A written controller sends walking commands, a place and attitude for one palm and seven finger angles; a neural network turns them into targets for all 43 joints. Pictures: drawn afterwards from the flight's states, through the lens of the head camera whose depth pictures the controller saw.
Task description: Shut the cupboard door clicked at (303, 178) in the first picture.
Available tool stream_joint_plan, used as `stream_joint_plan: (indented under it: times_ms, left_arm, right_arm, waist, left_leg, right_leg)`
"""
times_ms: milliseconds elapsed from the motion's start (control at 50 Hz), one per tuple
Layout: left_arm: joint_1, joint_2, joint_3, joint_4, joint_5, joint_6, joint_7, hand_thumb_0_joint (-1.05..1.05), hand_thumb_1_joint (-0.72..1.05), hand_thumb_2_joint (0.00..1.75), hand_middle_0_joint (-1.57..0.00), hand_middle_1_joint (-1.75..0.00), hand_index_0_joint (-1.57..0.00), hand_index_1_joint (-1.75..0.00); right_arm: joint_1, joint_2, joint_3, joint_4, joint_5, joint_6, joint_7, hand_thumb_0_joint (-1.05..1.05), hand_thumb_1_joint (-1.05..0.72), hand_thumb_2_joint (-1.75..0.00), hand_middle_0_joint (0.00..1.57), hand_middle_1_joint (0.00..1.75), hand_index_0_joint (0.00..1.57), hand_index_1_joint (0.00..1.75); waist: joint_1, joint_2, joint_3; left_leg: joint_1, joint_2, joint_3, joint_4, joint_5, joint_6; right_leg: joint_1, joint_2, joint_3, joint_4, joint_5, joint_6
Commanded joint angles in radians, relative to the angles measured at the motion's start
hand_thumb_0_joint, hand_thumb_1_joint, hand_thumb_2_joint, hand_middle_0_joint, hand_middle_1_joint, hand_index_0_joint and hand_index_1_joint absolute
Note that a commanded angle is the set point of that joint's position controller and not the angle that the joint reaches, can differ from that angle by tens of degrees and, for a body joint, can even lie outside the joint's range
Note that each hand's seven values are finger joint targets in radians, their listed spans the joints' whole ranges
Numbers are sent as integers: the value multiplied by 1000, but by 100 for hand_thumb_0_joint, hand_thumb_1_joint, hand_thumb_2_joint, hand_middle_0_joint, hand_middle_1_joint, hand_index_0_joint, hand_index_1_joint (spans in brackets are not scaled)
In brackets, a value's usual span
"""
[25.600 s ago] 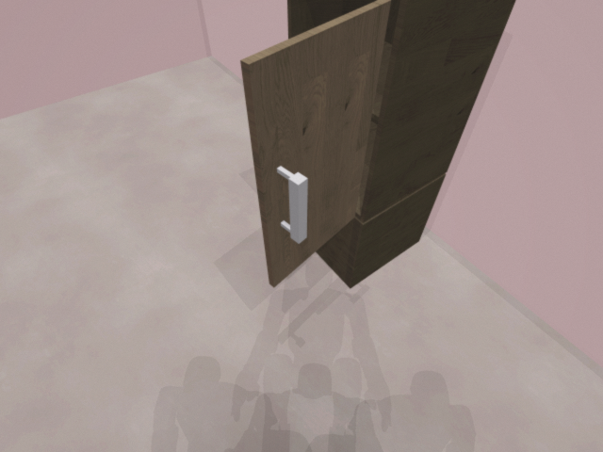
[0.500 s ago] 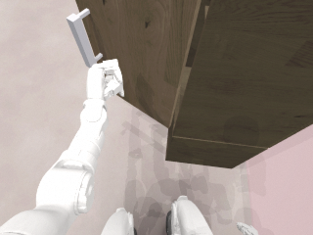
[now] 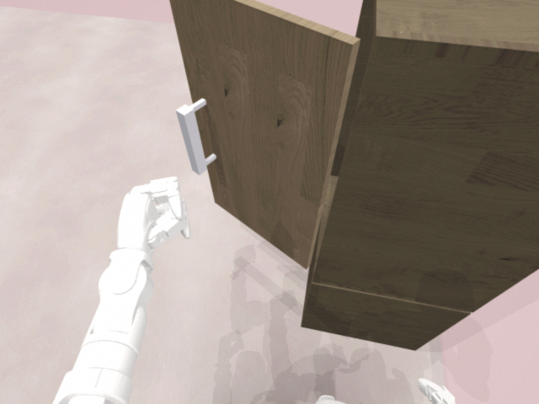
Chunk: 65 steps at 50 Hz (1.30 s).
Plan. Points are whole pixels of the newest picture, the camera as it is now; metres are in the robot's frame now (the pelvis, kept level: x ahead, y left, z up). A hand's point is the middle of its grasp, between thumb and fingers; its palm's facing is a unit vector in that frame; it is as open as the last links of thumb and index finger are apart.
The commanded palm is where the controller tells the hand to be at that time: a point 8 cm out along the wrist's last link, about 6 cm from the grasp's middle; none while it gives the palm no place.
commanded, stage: draw the hand back to the body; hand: left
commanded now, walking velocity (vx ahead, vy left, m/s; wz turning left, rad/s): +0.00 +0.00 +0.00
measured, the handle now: (200, 137) +0.64 +0.17 -0.01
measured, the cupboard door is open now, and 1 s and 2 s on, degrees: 62 62 62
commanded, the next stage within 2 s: step back with the hand held close in 1.12 s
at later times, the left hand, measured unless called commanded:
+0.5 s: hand (64, 260) +0.26 +0.24 +0.14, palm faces +0.30 -0.91 -0.30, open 4.3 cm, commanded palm +0.21 +0.28 +0.17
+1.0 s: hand out of the picture +0.20 +0.28 +0.19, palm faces +0.48 -0.79 -0.38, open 7.3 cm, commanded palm +0.15 +0.31 +0.21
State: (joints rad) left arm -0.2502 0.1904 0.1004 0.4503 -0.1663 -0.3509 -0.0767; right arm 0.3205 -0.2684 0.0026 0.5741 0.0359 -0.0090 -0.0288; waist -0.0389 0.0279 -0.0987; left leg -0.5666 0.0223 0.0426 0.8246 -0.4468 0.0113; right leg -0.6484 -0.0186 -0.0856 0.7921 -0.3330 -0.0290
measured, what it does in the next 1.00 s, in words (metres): stands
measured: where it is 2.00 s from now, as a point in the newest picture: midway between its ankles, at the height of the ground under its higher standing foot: outside the picture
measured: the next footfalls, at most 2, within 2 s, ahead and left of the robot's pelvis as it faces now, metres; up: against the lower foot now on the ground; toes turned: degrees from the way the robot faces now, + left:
none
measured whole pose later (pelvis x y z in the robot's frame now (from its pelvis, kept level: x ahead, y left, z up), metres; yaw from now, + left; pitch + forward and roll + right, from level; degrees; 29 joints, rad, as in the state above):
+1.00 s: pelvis +0.01 +0.01 +0.04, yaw +0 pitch -5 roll +0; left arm 0.43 0.32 0.32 -0.34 -0.06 -0.06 0.12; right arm 0.21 -0.24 0.02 0.64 0.00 -0.10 -0.09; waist 0.08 0.07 0.03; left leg -0.04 -0.01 0.05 0.40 -0.28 0.03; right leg -0.13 -0.03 -0.08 0.41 -0.19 0.00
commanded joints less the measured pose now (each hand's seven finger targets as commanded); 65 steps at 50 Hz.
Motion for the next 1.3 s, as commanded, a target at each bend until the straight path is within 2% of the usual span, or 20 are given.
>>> stream_joint_plan:
  times_ms: [0,20,40,80,140,180,260,380,480,540,680,720,780,940,1040,1140,1220,1240,1260,1280]
  left_arm:
    - [-128,155,68,-269,-25,-14,-38,0,90,90,-119,-138,-119,-138]
    - [-106,168,85,-309,-39,2,-46,0,90,90,-116,-135,-116,-135]
    - [-79,245,53,-385,55,38,30,0,90,90,-113,-132,-113,-132]
    - [-44,222,51,-474,58,93,86,0,90,90,-108,-126,-108,-126]
    - [-24,232,53,-572,81,146,133,0,90,90,-100,-117,-100,-117]
    - [40,231,48,-626,87,173,149,0,90,90,-94,-111,-94,-111]
    - [131,195,35,-687,97,219,165,0,90,90,-83,-99,-83,-99]
    - [308,229,99,-759,103,255,172,0,90,90,-67,-81,-67,-81]
    - [410,317,228,-907,104,253,186,0,90,90,-53,-66,-53,-66]
    - [461,321,262,-1003,106,249,193,0,90,90,-45,-57,-45,-57]
    - [635,348,359,-1007,99,247,200,0,90,90,-25,-36,-25,-36]
    - [635,370,396,-1043,98,235,204,0,90,90,-20,-30,-20,-30]
    - [616,290,318,-970,100,238,196,0,90,90,-20,-30,-20,-30]
    - [555,347,351,-1050,113,206,218,0,90,90,-20,-30,-20,-30]
    - [584,355,371,-1055,113,200,219,0,90,90,-20,-30,-20,-30]
    - [597,330,357,-992,105,204,207,0,90,90,-20,-30,-20,-30]
    - [605,335,360,-981,101,201,203,0,90,90,-20,-30,-20,-30]
    - [497,426,452,-1038,110,160,214,0,90,90,-20,-30,-20,-30]
    - [603,371,410,-967,111,155,212,0,90,90,-20,-30,-20,-30]
    - [618,382,415,-980,117,150,213,0,90,90,-20,-30,-20,-30]
  right_arm:
    - [-58,-98,-34,-149,8,-52,-5,0,-90,-90,20,30,20,30]
    - [-76,-97,-32,-162,10,-53,-7,0,-90,-90,20,30,20,30]
    - [-129,-70,-41,-178,11,-22,-32,0,-90,-90,20,30,20,30]
    - [-158,-62,-31,-201,9,-13,-58,0,-90,-90,20,30,20,30]
    - [-188,-55,-15,-184,3,-13,-80,0,-90,-90,20,30,20,30]
    - [-194,-56,-9,-183,-1,-22,-89,0,-90,-90,20,30,20,30]
    - [-202,-50,5,-166,-10,-41,-89,0,-90,-90,20,30,20,30]
    - [-219,-59,9,-151,-24,-58,-75,0,-90,-90,20,30,20,30]
    - [-231,-52,8,-150,-37,-72,-66,0,-90,-90,20,30,20,30]
    - [-231,-41,5,-149,-37,-87,-60,0,-90,-90,20,30,20,30]
    - [-233,-53,-13,-123,-36,-111,-49,0,-90,-90,20,30,20,30]
    - [-234,-50,-16,-122,-33,-115,-47,0,-90,-90,20,30,20,30]
    - [-230,-63,-19,-107,-32,-122,-48,0,-90,-90,20,30,20,30]
    - [-244,-59,-20,-102,-36,-155,-65,0,-90,-90,20,30,20,30]
    - [-248,-48,-15,-95,-38,-170,-64,0,-90,-90,20,30,20,30]
    - [-247,-52,-18,-92,-33,-163,-58,0,-90,-90,20,30,20,30]
    - [-243,-55,-23,-95,-33,-159,-58,0,-90,-90,20,30,20,30]
    - [-234,-89,-36,-129,-23,-135,-53,0,-90,-90,20,30,20,30]
    - [-217,-78,-38,-109,-28,-122,-52,0,-90,-90,20,30,20,30]
    - [-224,-77,-41,-109,-31,-113,-50,0,-90,-90,20,30,20,30]
  waist:
    - [31,13,-225]
    - [40,-7,-233]
    - [51,-55,-257]
    - [42,-72,-196]
    - [44,-4,-138]
    - [48,-26,-125]
    - [51,33,-67]
    - [70,-4,4]
    - [95,31,-49]
    - [98,75,-63]
    - [106,16,47]
    - [109,46,53]
    - [88,-12,132]
    - [105,50,33]
    - [108,90,75]
    - [102,45,140]
    - [104,7,109]
    - [57,2,142]
    - [51,-64,113]
    - [54,-79,111]
  left_leg:
    - [58,-28,-21,-181,212,9]
    - [65,-30,-20,-192,219,10]
    - [114,-31,-8,-237,230,14]
    - [138,-28,-15,-273,231,18]
    - [238,-19,-17,-326,266,22]
    - [285,-10,-28,-357,325,23]
    - [379,-4,-35,-414,404,10]
    - [416,4,-41,-468,455,2]
    - [449,2,-46,-467,569,-7]
    - [469,4,-44,-460,650,-19]
    - [427,13,-39,-477,573,-18]
    - [420,12,-42,-485,532,-22]
    - [404,14,-40,-507,413,-8]
    - [422,-4,-42,-513,323,7]
    - [399,-6,-34,-510,345,-1]
    - [383,1,-31,-522,297,2]
    - [399,1,-25,-518,296,12]
    - [315,20,-38,-449,196,30]
    - [335,10,-45,-395,168,33]
    - [338,2,-50,-360,177,33]
  right_leg:
    - [336,8,56,-120,212,3]
    - [369,7,58,-127,224,4]
    - [454,-20,106,-184,190,6]
    - [476,-27,101,-230,174,12]
    - [487,-18,82,-270,213,8]
    - [524,-12,67,-293,255,3]
    - [548,-7,47,-336,304,2]
    - [602,-2,39,-393,320,1]
    - [677,-2,39,-394,395,2]
    - [688,-3,36,-388,433,5]
    - [642,0,34,-416,365,10]
    - [639,0,34,-413,324,9]
    - [578,-1,33,-442,239,12]
    - [626,-5,46,-432,178,8]
    - [629,-5,51,-437,207,4]
    - [592,-2,55,-459,151,8]
    - [598,-6,60,-466,145,13]
    - [505,-69,198,-525,131,1]
    - [466,-114,229,-557,79,-11]
    - [450,-140,257,-573,93,-25]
